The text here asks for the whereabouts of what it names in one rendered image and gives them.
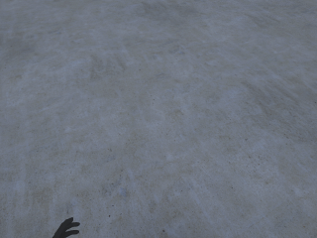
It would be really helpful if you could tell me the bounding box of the robot left hand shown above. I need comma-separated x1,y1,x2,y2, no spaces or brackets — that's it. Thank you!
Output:
53,217,80,238

